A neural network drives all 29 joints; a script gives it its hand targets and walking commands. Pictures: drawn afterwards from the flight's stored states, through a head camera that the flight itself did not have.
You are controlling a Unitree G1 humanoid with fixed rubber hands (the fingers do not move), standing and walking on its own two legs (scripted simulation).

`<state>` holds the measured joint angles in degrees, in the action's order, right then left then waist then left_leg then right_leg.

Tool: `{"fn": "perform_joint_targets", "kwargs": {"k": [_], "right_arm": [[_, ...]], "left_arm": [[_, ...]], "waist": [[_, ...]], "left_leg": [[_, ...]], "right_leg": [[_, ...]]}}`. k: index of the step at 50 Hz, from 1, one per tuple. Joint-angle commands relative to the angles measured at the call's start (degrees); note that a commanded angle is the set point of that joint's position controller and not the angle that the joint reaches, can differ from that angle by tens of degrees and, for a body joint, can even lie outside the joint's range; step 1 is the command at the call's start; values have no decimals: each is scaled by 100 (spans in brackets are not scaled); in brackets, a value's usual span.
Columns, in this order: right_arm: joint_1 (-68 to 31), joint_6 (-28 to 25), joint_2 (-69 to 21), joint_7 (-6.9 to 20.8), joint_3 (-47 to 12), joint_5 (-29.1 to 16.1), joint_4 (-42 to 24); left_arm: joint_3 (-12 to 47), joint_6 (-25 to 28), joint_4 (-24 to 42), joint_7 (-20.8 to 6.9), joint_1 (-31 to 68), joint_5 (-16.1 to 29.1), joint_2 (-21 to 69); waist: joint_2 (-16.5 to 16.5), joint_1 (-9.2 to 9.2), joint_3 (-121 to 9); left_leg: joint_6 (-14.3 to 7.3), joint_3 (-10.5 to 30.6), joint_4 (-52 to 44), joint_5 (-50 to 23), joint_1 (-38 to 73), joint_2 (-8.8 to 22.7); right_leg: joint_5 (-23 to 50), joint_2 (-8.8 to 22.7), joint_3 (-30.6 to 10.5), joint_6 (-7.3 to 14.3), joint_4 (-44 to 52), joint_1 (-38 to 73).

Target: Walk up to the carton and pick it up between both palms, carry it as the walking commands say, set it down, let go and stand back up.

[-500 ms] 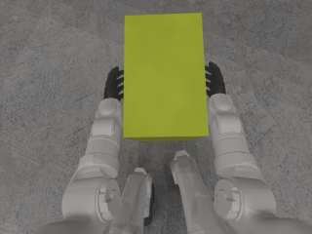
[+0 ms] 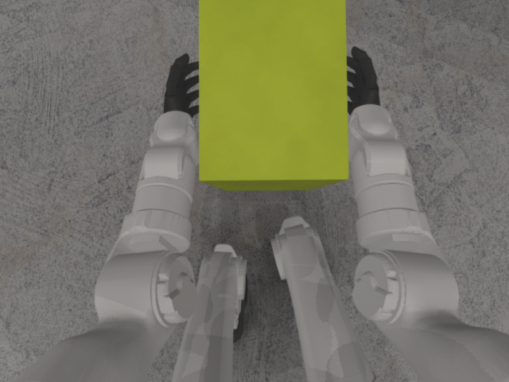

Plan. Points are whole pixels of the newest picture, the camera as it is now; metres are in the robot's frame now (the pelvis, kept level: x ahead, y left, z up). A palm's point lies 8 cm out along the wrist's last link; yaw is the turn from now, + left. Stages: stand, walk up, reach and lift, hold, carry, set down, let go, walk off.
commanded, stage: set down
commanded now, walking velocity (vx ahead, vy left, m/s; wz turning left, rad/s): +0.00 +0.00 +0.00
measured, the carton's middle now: (268, 104) +0.50 -0.09 -0.16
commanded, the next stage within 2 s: none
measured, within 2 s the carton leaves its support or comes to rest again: neither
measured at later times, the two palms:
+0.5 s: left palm (197, 113) +0.52 +0.03 -0.19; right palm (349, 106) +0.48 -0.23 -0.19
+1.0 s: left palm (208, 118) +0.54 +0.03 -0.28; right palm (338, 108) +0.50 -0.23 -0.28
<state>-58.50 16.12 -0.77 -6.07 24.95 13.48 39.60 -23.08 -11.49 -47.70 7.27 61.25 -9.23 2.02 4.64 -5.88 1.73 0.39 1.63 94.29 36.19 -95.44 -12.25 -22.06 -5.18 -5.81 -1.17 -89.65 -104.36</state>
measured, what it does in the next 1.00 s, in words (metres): lowers itself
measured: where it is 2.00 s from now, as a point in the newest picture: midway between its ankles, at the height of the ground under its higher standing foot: (269, 294)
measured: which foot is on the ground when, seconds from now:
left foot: down 0.00-1.00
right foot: down 0.00-1.00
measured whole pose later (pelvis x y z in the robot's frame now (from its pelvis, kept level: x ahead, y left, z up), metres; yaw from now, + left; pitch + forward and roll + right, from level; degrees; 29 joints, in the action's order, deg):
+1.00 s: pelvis -0.02 -0.01 -0.12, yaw +5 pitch +38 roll +6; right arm -80.8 20.0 9.8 -4.4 23.7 10.6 45.7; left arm -20.9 -15.5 -52.0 11.1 83.2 -5.3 -4.3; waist 5.1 -8.8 18.1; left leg 2.9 -0.8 117.1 40.1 -116.7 -15.7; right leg -24.8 -5.4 -5.6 -1.7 -112.5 -125.8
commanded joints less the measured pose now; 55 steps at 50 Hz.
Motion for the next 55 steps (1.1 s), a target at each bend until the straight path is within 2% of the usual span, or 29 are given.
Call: {"fn": "perform_joint_targets", "kwargs": {"k": [1,35,47,50,55], "right_arm": [[-3605,-197,-5167,1196,-2676,-520,16],[-5313,119,-4476,1410,-2468,-843,217],[-5769,131,-4165,1523,-2469,-1010,324],[-5969,110,-3989,1567,-2410,-1065,332],[-5997,22,-3705,1630,-2221,-1087,574]], "left_arm": [[2507,183,231,-877,3865,441,5533],[2252,-152,142,-855,5641,773,4863],[2340,-175,154,-858,6139,996,4558],[2370,-170,124,-863,6346,1051,4434],[2369,-120,0,-866,6429,1054,4320]], "waist": [[-361,-291,-6211],[-426,-524,-6399],[-399,-623,-6272],[-241,-689,-5898],[62,-821,-5284]], "left_leg": [[137,-38,-957,-1248,363,-176],[145,-355,600,-710,-1397,-238],[134,-414,1112,-672,-1741,-200],[108,-427,1238,-671,-1711,-188],[125,-402,1408,-813,-1774,-184]], "right_leg": [[1901,-218,419,23,260,5596],[2151,-101,539,31,-1298,5016],[2355,-38,564,72,-1866,4794],[2170,-46,587,80,-1932,4243],[2284,-27,564,183,-2120,3757]]}}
